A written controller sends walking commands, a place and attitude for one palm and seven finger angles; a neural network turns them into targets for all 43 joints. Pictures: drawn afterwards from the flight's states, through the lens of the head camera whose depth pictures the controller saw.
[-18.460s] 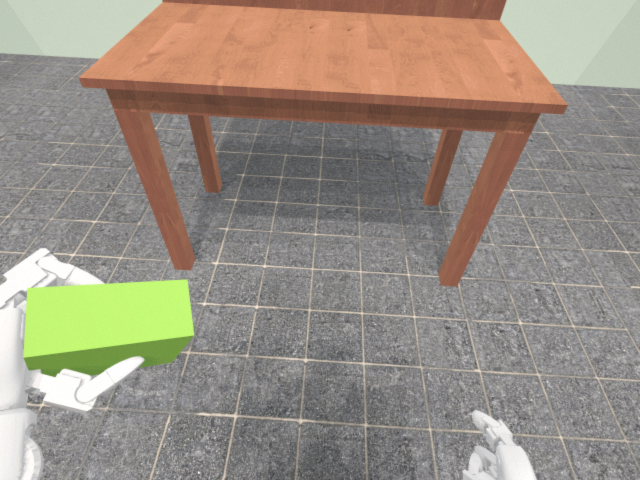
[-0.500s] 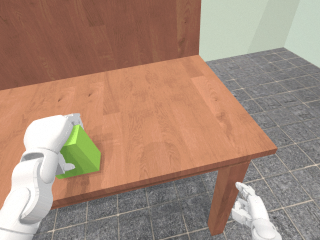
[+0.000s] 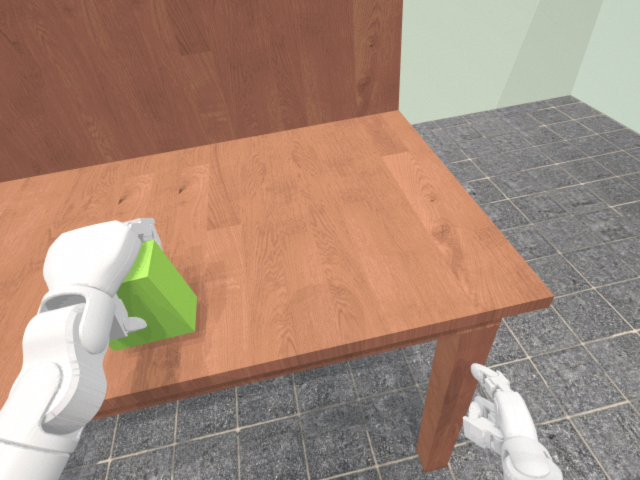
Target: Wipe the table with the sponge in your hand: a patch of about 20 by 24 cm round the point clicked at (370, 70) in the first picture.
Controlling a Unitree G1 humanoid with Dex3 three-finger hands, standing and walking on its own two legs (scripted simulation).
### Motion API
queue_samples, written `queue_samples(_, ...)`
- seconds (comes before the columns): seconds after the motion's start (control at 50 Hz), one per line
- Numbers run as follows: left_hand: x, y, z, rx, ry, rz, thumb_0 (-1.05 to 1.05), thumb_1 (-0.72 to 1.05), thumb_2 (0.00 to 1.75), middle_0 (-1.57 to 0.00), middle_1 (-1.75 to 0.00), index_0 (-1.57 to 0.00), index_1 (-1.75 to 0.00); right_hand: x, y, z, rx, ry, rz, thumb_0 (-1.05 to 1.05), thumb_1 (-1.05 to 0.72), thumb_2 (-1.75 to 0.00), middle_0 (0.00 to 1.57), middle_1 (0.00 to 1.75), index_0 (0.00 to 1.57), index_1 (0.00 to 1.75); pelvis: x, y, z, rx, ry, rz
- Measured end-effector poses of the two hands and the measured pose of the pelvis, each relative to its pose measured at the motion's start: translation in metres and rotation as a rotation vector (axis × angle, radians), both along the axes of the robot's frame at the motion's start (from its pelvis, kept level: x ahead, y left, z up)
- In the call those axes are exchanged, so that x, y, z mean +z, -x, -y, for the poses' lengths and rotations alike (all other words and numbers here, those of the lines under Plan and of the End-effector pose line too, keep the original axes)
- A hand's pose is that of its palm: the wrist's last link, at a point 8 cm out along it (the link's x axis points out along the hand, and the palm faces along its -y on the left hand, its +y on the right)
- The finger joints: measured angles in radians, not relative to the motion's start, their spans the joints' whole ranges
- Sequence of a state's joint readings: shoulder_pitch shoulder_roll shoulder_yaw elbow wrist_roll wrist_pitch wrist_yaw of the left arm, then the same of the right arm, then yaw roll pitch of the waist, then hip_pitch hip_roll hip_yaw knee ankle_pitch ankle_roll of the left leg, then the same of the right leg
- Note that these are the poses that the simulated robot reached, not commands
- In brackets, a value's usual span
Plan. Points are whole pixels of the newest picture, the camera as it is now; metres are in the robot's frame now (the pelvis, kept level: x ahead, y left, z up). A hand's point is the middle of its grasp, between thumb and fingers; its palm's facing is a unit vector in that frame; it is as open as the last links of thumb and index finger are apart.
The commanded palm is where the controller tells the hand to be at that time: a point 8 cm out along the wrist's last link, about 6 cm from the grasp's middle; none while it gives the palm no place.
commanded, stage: move the sponge above the wiping area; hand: left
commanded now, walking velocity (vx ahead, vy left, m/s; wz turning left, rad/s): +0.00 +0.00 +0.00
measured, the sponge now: (141, 307) +0.26 +0.28 +0.11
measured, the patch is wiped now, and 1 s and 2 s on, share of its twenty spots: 0.00 0.00 0.00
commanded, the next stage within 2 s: lower the sponge onto the table in 0.82 s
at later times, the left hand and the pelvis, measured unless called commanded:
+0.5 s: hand (115, 287) +0.25 +0.29 +0.16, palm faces +0.09 -0.06 -0.99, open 9.7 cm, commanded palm +0.21 +0.28 +0.24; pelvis +0.00 +0.00 +0.00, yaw +0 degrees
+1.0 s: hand (124, 292) +0.24 +0.28 +0.16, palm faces +0.09 -0.06 -0.99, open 9.7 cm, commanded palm +0.21 +0.28 +0.24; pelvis +0.00 +0.00 +0.00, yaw +0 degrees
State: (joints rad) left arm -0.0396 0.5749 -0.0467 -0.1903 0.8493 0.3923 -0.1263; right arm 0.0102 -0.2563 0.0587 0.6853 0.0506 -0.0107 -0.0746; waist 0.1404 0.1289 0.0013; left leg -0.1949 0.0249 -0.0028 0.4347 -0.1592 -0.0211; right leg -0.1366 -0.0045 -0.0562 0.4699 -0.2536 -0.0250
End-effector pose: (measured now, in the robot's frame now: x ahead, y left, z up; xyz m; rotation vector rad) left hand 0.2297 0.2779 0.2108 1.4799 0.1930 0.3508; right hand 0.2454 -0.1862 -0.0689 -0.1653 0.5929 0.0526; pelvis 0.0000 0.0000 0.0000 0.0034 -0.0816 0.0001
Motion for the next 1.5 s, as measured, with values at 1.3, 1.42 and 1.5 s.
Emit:
queue_samples(1.3, 0.003, 0.007, -0.008, 0.041, 0.005, -0.012, 0.0, -0.46, 1.04, -0.78, -1.36, -0.77, -1.36, 0.001, 0.001, 0.0, 0.003, -0.003, 0.012, 0.02, -0.91, -0.9, 0.2, 0.3, 0.2, 0.3, -0.002, 0.002, 0.0, 0.0, 0.001, -0.006)
queue_samples(1.42, -0.008, 0.01, -0.001, -0.018, 0.01, -0.048, 0.0, -0.46, 1.04, -0.78, -1.36, -0.77, -1.36, 0.001, 0.001, 0.001, 0.002, 0.011, 0.018, 0.02, -0.91, -0.9, 0.2, 0.3, 0.2, 0.3, -0.002, 0.001, -0.001, 0.003, 0.003, -0.003)
queue_samples(1.5, -0.009, 0.014, 0.003, -0.047, 0.008, -0.02, 0.0, -0.46, 1.04, -0.78, -1.36, -0.77, -1.36, 0.001, 0.002, 0.0, 0.004, 0.014, 0.012, 0.02, -0.91, -0.9, 0.2, 0.3, 0.2, 0.3, -0.001, 0.0, -0.002, -0.001, 0.004, 0.0)
